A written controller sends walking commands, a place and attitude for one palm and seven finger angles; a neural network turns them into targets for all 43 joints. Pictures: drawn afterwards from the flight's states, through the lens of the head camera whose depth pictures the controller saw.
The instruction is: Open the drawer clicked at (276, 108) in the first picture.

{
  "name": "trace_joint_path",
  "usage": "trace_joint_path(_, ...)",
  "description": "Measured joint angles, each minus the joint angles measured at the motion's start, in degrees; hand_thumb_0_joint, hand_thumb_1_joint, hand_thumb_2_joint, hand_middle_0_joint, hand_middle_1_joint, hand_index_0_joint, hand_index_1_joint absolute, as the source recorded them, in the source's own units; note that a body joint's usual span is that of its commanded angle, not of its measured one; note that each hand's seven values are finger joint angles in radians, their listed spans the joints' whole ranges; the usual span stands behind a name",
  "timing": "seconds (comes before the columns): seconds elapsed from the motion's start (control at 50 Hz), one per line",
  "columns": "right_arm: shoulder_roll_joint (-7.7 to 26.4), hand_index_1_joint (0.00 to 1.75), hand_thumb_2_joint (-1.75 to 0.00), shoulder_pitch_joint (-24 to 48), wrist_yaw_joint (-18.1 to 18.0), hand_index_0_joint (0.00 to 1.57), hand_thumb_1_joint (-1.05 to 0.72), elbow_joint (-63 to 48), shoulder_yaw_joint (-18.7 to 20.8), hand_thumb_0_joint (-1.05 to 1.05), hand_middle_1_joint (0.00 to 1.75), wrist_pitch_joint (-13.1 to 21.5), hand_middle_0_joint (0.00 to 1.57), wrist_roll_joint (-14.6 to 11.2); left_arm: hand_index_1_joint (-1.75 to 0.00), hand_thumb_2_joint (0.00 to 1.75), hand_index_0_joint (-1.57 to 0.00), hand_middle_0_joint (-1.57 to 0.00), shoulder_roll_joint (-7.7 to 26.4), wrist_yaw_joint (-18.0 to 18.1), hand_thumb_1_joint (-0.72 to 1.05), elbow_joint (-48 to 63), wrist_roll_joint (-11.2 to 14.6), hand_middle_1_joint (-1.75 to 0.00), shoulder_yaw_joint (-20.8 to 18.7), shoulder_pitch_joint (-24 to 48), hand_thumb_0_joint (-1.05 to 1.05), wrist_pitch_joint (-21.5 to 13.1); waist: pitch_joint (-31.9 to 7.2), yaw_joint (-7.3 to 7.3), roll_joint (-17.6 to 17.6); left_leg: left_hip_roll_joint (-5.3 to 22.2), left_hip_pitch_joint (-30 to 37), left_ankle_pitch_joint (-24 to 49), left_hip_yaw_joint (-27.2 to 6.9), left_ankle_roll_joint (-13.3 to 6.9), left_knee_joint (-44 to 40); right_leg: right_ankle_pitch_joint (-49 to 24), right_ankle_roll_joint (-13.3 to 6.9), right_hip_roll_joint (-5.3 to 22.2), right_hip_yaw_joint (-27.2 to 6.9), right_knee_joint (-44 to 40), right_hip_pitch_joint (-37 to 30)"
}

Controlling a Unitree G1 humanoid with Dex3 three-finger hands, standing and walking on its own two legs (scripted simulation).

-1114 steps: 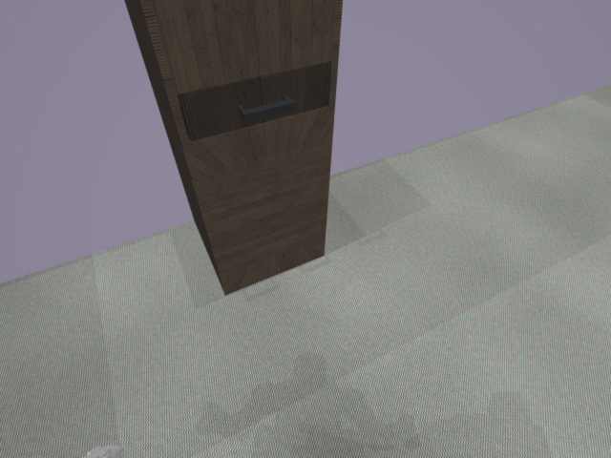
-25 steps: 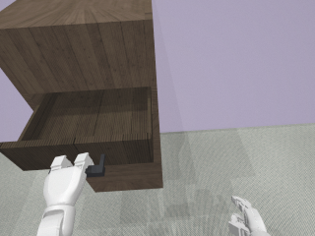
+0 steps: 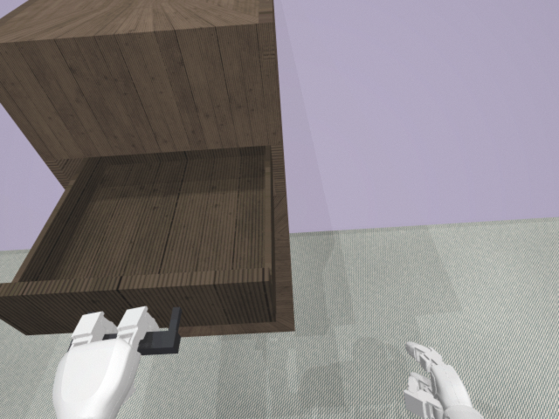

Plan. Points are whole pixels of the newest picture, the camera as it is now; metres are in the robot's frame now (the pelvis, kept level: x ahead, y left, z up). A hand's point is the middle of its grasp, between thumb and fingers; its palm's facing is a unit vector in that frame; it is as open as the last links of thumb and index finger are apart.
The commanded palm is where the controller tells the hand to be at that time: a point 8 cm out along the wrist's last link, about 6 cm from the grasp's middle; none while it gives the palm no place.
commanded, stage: pull the drawer open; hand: left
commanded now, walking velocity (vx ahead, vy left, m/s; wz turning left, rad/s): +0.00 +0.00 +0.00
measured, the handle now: (129, 330) +0.22 +0.23 +0.04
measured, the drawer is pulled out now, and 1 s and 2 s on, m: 0.28 0.30 0.30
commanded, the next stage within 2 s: open the thumb to release the handle in 0.44 s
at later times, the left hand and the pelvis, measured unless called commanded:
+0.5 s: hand (117, 403) +0.14 +0.22 +0.02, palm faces +0.01 -0.12 -0.99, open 6.0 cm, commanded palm +0.09 +0.22 +0.07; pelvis -0.01 -0.01 -0.01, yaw -1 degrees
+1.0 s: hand (113, 401) +0.14 +0.23 +0.02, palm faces +0.02 -0.11 -0.99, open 11.4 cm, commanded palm +0.11 +0.23 +0.07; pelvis -0.02 -0.01 +0.00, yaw +1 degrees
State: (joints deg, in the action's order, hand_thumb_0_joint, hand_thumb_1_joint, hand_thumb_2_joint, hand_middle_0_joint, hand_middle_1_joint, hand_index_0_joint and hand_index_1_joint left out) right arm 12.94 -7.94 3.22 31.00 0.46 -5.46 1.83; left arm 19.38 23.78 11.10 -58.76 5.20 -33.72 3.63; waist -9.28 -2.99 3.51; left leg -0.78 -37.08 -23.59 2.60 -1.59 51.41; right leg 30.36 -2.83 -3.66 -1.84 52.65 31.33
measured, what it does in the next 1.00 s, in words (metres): stands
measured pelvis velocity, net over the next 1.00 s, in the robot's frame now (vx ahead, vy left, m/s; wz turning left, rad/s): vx -0.02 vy -0.01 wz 0.02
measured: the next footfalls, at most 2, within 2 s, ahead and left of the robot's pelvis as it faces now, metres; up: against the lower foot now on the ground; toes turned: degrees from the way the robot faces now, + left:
none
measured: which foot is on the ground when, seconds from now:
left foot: down 0.00-1.00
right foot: down 0.00-1.00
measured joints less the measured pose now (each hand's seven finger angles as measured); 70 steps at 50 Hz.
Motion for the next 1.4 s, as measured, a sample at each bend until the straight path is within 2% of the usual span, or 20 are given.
trace_joint_path(0.22, -0.11, 0.3, -0.9, -0.23, 0.09, 0.2, -0.9, -0.69, -0.51, 0.01, 0.3, 0.13, 0.2, 0.27, -1.29, 0.78, -0.39, -0.26, 0.68, 0.4, 0.71, 2.01, 0.22, -1.33, -0.81, -3.84, 0.05, -1.27, 0.16, -0.16, -0.21, 0.34, -0.33, 0.25, -0.18, 0.39, 0.94, -0.06, -0.45, -0.35, 0.24, 1.29, 0.5)
trace_joint_path(0.34, 0.2, 0.3, -0.9, -0.4, 0.53, 0.2, -0.9, -1.4, -0.46, 0.01, 0.3, 0.26, 0.2, 0.31, -1.29, 0.77, -0.38, -0.25, 0.78, 0.3, 0.72, 2.51, 0.84, -1.31, -1.67, -4.82, 0.05, -1.34, -0.03, 0.56, -0.17, 0.61, -0.72, 0.03, 0.03, 0.49, 1.45, 0.06, -0.57, -0.61, 0.01, 1.88, 1.04)
trace_joint_path(0.54, 0.92, 0.3, -0.9, -1.01, 0.99, 0.2, -0.9, -1.47, 0.27, 0.01, 0.3, 0.04, 0.2, 0.55, -1.28, 0.77, -0.37, -0.25, 1.16, 1.65, 0.72, 4.08, 1.17, -1.31, -2.23, -7.37, 0.04, -2.13, -0.52, 0.92, -0.33, 0.71, -1.89, -0.67, 0.37, 0.4, 2.29, 0.63, -0.47, -0.71, -0.33, 2.68, 2.28)
trace_joint_path(0.62, 1.22, 0.3, -0.9, -1.02, -0.46, 0.2, -0.9, -0.44, 0.83, 0.01, 0.3, -0.15, 0.2, 0.88, -1.29, 0.79, -0.38, -0.29, 2.06, 3.41, 0.71, 1.22, -0.28, -1.32, -2.14, -3.84, 0.03, -2.46, -0.16, -0.02, -0.15, 0.24, -2.94, -0.69, -0.34, 0.34, 3.0, 0.97, -0.4, -0.31, 0.46, 3.29, 2.95)
trace_joint_path(0.68, 1.11, 0.3, -0.9, -0.72, -1.28, 0.2, -0.9, 0.78, 1.06, 0.01, 0.3, -0.33, 0.2, 0.5, -1.3, 0.79, -0.39, -0.32, 1.33, 3.79, 0.68, 0.16, 0.23, -1.31, -1.39, -1.64, 0.02, -1.98, 0.08, -0.65, 0.14, -0.08, -2.9, -0.43, -0.85, 0.3, 2.91, 0.89, -0.38, -0.04, 0.99, 3.1, 2.67)
trace_joint_path(0.82, -0.1, 0.3, -0.9, 0.0, -2.37, 0.2, -0.9, 1.57, -0.13, 0.01, 0.3, -0.16, 0.2, -0.16, -1.29, 0.69, -0.38, -0.34, -0.31, 1.32, 0.42, -1.41, 0.38, -1.29, -0.25, 1.09, 0.01, 0.19, 0.36, -1.3, 0.17, -0.34, -0.51, 0.89, -1.11, 0.39, 0.49, -0.21, -0.42, 0.2, 1.16, 0.96, 0.38)
trace_joint_path(0.96, -0.73, 0.3, -0.9, 0.87, -2.62, 0.2, -0.9, 1.07, -0.98, 0.01, 0.3, 0.68, 0.2, -0.05, -1.25, 0.52, -0.36, -0.31, 0.75, -0.69, 0.0, -2.3, 0.39, -1.25, -0.65, 1.76, 0.01, -0.95, 1.13, -1.37, -0.01, -0.07, 1.37, 2.02, -1.52, 0.67, -1.31, -1.49, -0.67, -0.1, 1.44, -1.1, -1.59)
trace_joint_path(1.08, -0.32, 0.3, -0.9, 1.21, -2.91, 0.2, -0.9, 1.18, -0.6, 0.01, 0.3, 0.89, 0.2, 0.21, -1.22, 0.38, -0.34, -0.29, 1.11, -0.49, -0.31, -3.03, 0.09, -1.21, -1.14, 2.41, 0.0, -2.43, 1.59, -1.38, -0.25, 0.1, 1.46, 2.43, -1.8, 0.74, -1.56, -2.01, -0.74, -0.29, 1.68, -1.61, -1.81)
trace_joint_path(1.2, 0.25, 0.3, -0.9, 0.96, -3.16, 0.2, -0.9, 1.79, 0.11, 0.01, 0.3, 0.76, 0.2, 0.25, -1.21, 0.33, -0.33, -0.29, 0.62, 0.93, -0.44, -3.86, -0.44, -1.2, -0.86, 3.48, 0.0, -2.43, 1.72, -1.38, -0.23, 0.0, 0.68, 2.56, -2.0, 0.68, -1.13, -2.07, -0.64, -0.21, 1.92, -1.24, -1.14)
trace_joint_path(1.4, -0.12, 0.3, -0.9, 0.79, -5.09, 0.2, -0.9, 4.24, 0.03, 0.01, 0.3, 0.54, 0.2, -0.41, -1.24, 0.3, -0.34, -0.33, 0.14, 1.91, -0.49, -7.84, -0.72, -1.21, 1.43, 9.22, 0.0, -0.36, 2.34, -2.05, 0.29, -0.4, 0.69, 3.45, -2.66, 0.66, -1.6, -2.57, -0.56, 0.13, 2.61, -1.56, -1.33)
